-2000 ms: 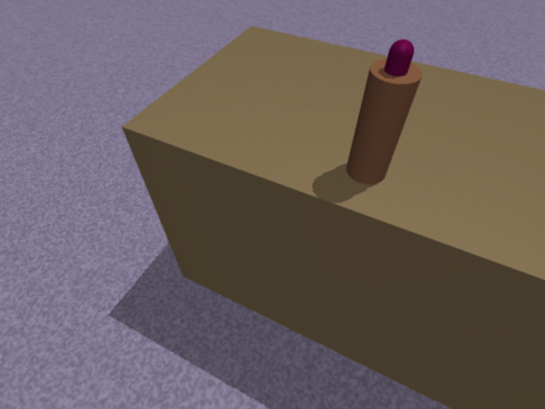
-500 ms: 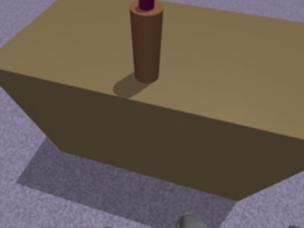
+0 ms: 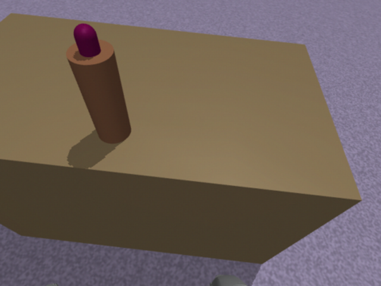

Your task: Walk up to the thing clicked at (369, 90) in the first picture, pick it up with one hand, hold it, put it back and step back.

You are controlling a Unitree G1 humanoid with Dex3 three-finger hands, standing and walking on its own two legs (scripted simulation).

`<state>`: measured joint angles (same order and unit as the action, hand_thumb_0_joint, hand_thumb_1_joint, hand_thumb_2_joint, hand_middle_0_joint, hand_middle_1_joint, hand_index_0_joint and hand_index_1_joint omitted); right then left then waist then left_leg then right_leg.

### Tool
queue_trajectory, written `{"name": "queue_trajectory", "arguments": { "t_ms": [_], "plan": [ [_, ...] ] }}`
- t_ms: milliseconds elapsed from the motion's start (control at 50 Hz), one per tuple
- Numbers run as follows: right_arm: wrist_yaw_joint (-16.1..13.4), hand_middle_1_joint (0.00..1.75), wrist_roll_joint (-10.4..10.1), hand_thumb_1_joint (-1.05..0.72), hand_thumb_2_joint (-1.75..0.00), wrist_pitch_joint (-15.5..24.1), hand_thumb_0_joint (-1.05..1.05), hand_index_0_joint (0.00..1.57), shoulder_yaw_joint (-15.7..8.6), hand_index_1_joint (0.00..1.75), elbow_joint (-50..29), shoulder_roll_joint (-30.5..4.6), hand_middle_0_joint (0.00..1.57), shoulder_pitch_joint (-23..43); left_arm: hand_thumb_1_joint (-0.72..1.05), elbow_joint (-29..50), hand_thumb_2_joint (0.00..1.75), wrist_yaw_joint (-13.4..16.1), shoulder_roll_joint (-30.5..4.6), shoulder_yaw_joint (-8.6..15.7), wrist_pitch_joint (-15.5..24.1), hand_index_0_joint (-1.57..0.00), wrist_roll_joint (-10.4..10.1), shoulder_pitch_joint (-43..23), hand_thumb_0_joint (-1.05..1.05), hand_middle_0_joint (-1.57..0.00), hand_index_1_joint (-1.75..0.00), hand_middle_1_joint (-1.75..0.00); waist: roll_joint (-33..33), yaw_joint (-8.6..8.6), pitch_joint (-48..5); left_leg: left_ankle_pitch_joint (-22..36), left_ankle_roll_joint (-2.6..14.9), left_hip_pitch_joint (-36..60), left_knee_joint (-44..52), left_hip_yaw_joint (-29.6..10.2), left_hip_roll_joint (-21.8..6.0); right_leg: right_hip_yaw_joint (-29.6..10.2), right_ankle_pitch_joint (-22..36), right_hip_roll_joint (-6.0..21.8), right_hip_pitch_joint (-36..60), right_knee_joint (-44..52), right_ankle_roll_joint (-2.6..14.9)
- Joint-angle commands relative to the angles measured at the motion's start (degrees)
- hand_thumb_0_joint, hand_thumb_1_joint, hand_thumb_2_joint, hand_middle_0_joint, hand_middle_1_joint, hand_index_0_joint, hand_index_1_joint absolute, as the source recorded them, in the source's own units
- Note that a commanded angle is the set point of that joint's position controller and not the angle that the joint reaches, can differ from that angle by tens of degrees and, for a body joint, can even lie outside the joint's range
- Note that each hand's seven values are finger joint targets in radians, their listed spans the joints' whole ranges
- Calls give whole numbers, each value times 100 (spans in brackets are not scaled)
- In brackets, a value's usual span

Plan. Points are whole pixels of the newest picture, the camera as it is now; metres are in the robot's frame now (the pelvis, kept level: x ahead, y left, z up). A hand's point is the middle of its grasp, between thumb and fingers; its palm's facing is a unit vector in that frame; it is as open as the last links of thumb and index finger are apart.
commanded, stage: walk up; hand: left
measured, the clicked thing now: (102, 89) +0.48 +0.19 +0.12
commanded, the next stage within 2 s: stand in 1.76 s
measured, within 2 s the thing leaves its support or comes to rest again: neither
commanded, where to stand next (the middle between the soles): +0.04 +0.01 m, yaw -3 degrees
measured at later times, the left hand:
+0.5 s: hand out of the picture +0.12 +0.25 -0.15, palm faces -0.08 -0.90 -0.44, open 7.4 cm
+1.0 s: hand out of the picture +0.07 +0.27 -0.15, palm faces -0.10 -0.91 -0.40, open 7.4 cm
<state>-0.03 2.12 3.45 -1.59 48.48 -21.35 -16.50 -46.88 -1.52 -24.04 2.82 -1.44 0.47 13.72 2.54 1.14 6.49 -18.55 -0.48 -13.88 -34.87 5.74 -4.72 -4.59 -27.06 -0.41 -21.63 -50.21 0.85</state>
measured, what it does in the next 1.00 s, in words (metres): steps on the spot: right foot, then left foot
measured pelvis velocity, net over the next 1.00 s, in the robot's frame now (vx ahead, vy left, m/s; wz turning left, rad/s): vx -0.01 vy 0.00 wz -0.09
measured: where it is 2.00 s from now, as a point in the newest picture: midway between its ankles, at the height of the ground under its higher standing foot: outside the picture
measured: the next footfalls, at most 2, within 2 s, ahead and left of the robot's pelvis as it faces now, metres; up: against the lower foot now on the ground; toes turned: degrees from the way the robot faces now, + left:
right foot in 0.06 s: +0.07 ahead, -0.16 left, +0.00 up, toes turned -1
left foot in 0.46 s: +0.05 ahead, +0.13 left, +0.00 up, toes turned -3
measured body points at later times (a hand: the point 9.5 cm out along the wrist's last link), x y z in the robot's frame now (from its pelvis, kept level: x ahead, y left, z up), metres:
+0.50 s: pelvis +0.00 -0.02 -0.02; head +0.05 -0.03 +0.43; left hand +0.12 +0.29 -0.12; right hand +0.08 -0.33 -0.15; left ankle +0.01 +0.13 -0.73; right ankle +0.04 -0.16 -0.73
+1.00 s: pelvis -0.01 +0.00 +0.00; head +0.01 -0.01 +0.45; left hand +0.08 +0.31 -0.12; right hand +0.05 -0.31 -0.13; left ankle +0.01 +0.13 -0.73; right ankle +0.03 -0.15 -0.73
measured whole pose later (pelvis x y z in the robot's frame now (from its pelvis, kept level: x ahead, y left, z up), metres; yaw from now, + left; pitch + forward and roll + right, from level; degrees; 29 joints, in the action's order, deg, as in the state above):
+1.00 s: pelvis -0.01 +0.00 +0.00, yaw -5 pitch -2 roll +0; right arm 2.1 0.8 -1.7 -1.8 58.3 -21.1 -7.3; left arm -60.7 0.1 -21.5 0.7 1.0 1.0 9.3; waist -1.3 -0.9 4.9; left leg -17.2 -0.8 -14.1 -33.6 1.3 -2.0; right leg -5.9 -12.6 0.7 -17.4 -32.0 -2.5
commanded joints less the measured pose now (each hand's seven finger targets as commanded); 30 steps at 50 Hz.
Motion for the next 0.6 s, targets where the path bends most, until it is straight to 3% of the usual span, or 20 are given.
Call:
{"name": "queue_trajectory", "arguments": {
  "t_ms": [0, 20, 40, 60, 80, 100, 120, 160, 180, 240, 280, 360, 400, 420, 460, 480, 500, 520, 560, 580],
  "plan": [
    [-71, 30, -74, -90, -90, -149, 0, 20, -502, 30, -451, -1566, 20, 113, 90, 221, 90, 128, -831, 252, 333, -20, -46, 299, 0, -20, -30, -30, -1537, -29, -821, 3517, 858, 754, -185, -351, -618, 820, 1043, -228, 399, 1682, -43],
    [-51, 30, -116, -90, -90, -243, 0, 20, -498, 30, -491, -1507, 20, 234, 90, 87, 90, 179, -837, 264, 364, -20, -30, 474, 0, -20, -30, -30, -1271, -149, -936, 3013, 719, 584, -668, -181, -446, 964, 1921, -368, 835, 2341, -56],
    [-27, 30, -160, -90, -90, -302, 0, 20, -428, 30, -586, -1290, 20, 349, 90, 13, 90, 244, -1075, 338, 413, -20, -4, 644, 0, -20, -30, -30, -716, -290, -1061, 2159, 552, 34, -1271, -46, -262, 649, 2653, -210, 1380, 2346, -9],
    [-9, 30, -175, -90, -90, -341, 0, 20, -336, 30, -721, -1005, 20, 323, 90, 24, 90, 304, -1459, 466, 461, -20, 34, 721, 0, -20, -30, -30, 179, -345, -1148, 776, 362, -1125, -1953, -52, -28, -599, 3410, 554, 2081, 2211, 278],
    [-10, 30, -164, -90, -90, -426, 0, 20, -216, 30, -800, -715, 20, 306, 90, 148, 90, 357, -1618, 454, 522, -20, 85, 669, 0, -20, -30, -30, 693, -272, -1099, -1333, 192, -1765, -2299, -438, 239, -2451, 3796, 1879, 1982, 2619, 792],
    [-78, 30, -138, -90, -90, -541, 0, 20, -375, 30, -737, -1098, 20, 453, 90, 211, 90, 381, -1897, 456, 517, -20, 72, 512, 0, -20, -30, -30, 625, -336, -1092, -1826, 191, -1268, -2722, -1045, 55, -2971, 3618, 2281, 1251, 2582, 1490],
    [-86, 30, -125, -90, -90, -564, 0, 20, -443, 30, -643, -1246, 20, 460, 90, 229, 90, 408, -1792, 443, 509, -20, 54, 235, 0, -20, -30, -30, 534, -216, -769, -1732, 155, -1259, -2857, -1144, -93, -2816, 3502, 2175, 942, 2508, 1573],
    [-58, 30, -223, -90, -90, -516, 0, 20, -439, 30, -418, -1228, 20, 434, 90, 223, 90, 434, -1384, 342, 537, -20, 20, -23, 0, -20, -30, -30, 284, -110, -672, -1342, 182, -1470, -2667, -1269, -77, -1651, 4289, 1534, 1280, 2139, 1136],
    [-51, 30, -243, -90, -90, -528, 0, 20, -418, 30, -346, -1180, 20, 321, 90, 188, 90, 453, -1411, 335, 536, -20, 28, -58, 0, -20, -30, -30, 528, -70, -688, -1174, 151, -1385, -2610, -1130, -17, -1360, 4538, 1378, 1200, 2036, 1038],
    [-51, 30, -204, -90, -90, -549, 0, 20, -391, 30, -258, -1123, 20, 335, 90, 170, 90, 467, -1314, 285, 573, -20, 38, 79, 0, -20, -30, -30, 686, -181, -858, -887, 78, -1134, -2281, -1023, 116, -1182, 5146, 1150, 1234, 1855, 1010],
    [-44, 30, -206, -90, -90, -540, 0, 20, -376, 30, -229, -1085, 20, 476, 90, 171, 90, 464, -1276, 286, 561, -20, 48, 35, 0, -20, -30, -30, 811, -209, -932, -878, 42, -1038, -1871, -901, 151, -1113, 5040, 1134, 1301, 1859, 1009],
    [-29, 30, -188, -90, -90, -482, 0, 20, -415, 30, -70, -1134, 20, 547, 90, 207, 90, 436, -1318, 291, 473, -20, 37, -261, 0, -20, -30, -30, 970, -157, -915, -843, 38, -395, -922, -625, 248, -1054, 4083, 1135, 723, 1832, 1017],
    [-10, 30, -158, -90, -90, -439, 0, 20, -425, 30, 64, -1087, 20, 390, 90, 214, 90, 414, -1310, 274, 423, -20, -12, -435, 0, -20, -30, -30, 849, -21, -974, -137, 113, 106, -15, -457, 382, -960, 3555, 1011, 488, 1572, 855],
    [-11, 30, -119, -90, -90, -416, 0, 20, -456, 30, 132, -1132, 20, 284, 90, 214, 90, 401, -1270, 246, 394, -20, -34, -494, 0, -20, -30, -30, 718, 46, -978, 439, 194, 466, 382, -552, 333, -998, 3274, 1003, 178, 1452, 694],
    [-22, 30, -2, -90, -90, -333, 0, 20, -548, 30, 67, -1550, 20, 416, 90, 223, 90, 401, -882, 142, 364, -20, -95, -502, 0, -20, -30, -30, -354, -20, -1140, 1315, 662, 705, 855, -1993, -712, -503, 2031, 351, -272, 715, 221],
    [21, 30, -117, -90, -90, -327, 0, 20, -536, 30, 11, -1741, 20, 894, 90, 72, 90, 446, -941, 154, 339, -20, -116, -521, 0, -20, -30, -30, -1082, -142, -976, 1063, 1206, -107, 995, -2310, -1212, 243, 621, -89, 236, 473, 99],
    [52, 30, -122, -90, -90, -321, 0, 20, -515, 30, -30, -1644, 20, 1273, 90, -156, 90, 451, -1048, 195, 338, -20, -48, -372, 0, -20, -30, -30, -1232, -252, -843, 912, 1391, -636, 985, -2340, -1334, 302, -1, -44, 723, 282, 76],
    [62, 30, -115, -90, -90, -334, 0, 20, -454, 30, -41, -1483, 20, 1410, 90, -271, 90, 409, -1005, 180, 376, -20, -43, -207, 0, -20, -30, -30, -1142, -402, -819, 1004, 1182, -597, 689, -1789, -998, 259, 193, 58, 981, 1088, 134],
    [56, 30, -164, -90, -90, -368, 0, 20, -379, 30, -41, -1289, 20, 1303, 90, -319, 90, 350, -1138, 228, 465, -20, -5, -247, 0, -20, -30, -30, -836, -343, -837, 942, 613, -478, 159, -1038, -212, -338, 1982, 315, 871, 1521, 279],
    [45, 30, -165, -90, -90, -387, 0, 20, -375, 30, 29, -1231, 20, 1129, 90, -331, 90, 347, -1244, 240, 469, -20, -5, -382, 0, -20, -30, -30, -751, -231, -782, 680, 443, -555, 42, -980, -24, -690, 2122, 527, 832, 1643, 416]
  ]
}}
